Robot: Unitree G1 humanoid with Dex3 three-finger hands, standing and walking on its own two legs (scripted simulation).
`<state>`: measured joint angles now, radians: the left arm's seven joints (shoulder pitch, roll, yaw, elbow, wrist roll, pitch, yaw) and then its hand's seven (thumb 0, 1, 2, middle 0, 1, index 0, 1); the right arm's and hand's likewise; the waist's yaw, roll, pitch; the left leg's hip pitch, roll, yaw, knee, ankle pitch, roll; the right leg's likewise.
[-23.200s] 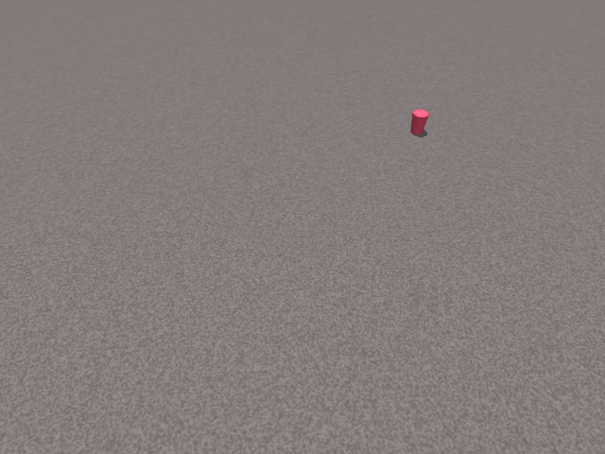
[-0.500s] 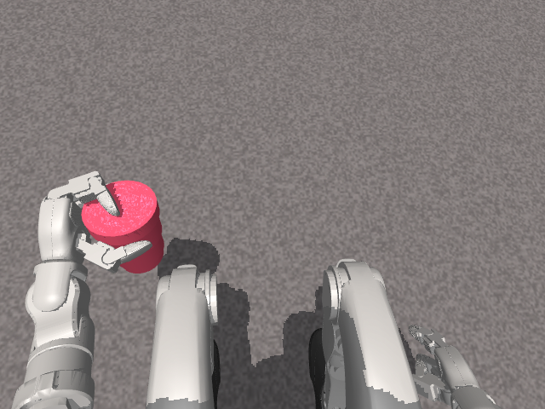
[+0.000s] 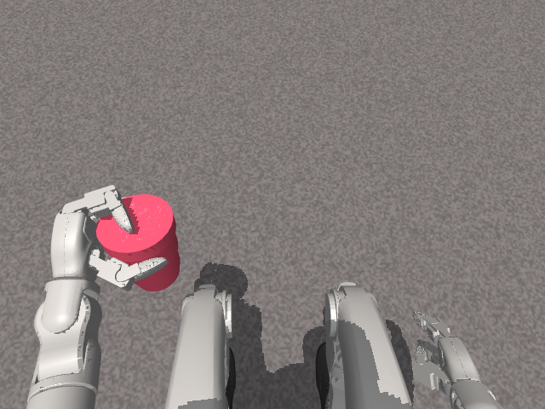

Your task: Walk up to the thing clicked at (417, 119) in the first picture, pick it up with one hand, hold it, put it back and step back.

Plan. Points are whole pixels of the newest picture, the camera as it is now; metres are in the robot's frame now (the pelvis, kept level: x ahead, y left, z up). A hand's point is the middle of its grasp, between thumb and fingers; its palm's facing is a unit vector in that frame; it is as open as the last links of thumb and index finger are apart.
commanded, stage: lift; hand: left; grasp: from the side
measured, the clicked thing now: (147, 249) +0.35 +0.20 -0.04
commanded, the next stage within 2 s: hold in 1.42 s
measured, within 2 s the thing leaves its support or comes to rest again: neither
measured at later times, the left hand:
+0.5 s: hand (56, 161) +0.36 +0.20 +0.18, palm faces +0.11 -0.99 -0.07, open 7.8 cm
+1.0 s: hand (8, 93) +0.37 +0.19 +0.25, palm faces +0.10 -0.99 -0.06, open 7.8 cm
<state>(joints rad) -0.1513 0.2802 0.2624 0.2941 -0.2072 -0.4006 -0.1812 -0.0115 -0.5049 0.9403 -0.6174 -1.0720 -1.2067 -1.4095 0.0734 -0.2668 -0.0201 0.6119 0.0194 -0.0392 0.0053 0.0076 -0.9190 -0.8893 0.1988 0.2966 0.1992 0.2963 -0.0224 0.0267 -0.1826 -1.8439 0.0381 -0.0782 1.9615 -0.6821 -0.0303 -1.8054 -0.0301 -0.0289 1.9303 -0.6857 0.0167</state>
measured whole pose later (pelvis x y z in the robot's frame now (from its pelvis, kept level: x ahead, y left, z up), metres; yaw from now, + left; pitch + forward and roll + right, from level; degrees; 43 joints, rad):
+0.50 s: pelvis +0.04 +0.01 +0.15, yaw +1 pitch +21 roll -3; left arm -0.04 0.26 0.17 0.24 -0.17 -0.29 -0.06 -0.02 -0.49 0.93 -0.61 -1.07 -1.21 -1.42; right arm 0.19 -0.23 0.00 0.60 0.04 -0.07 -0.04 0.01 -0.90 -0.89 0.20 0.30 0.20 0.30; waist -0.04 0.03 -0.17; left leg -1.21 0.05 -0.05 1.43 -0.60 -0.02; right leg -1.16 -0.03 -0.04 1.39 -0.59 0.02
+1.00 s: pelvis +0.05 +0.00 +0.22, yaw +2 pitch +13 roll -2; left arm -0.06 0.23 0.13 0.33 -0.17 -0.32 -0.08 -0.02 -0.49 0.93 -0.61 -1.07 -1.22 -1.42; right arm 0.23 -0.22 0.01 0.64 0.02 -0.06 -0.04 0.01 -0.91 -0.89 0.20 0.30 0.20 0.30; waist -0.03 0.02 -0.10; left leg -0.85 0.05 -0.03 1.12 -0.50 -0.02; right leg -0.81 -0.03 -0.04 1.08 -0.50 0.02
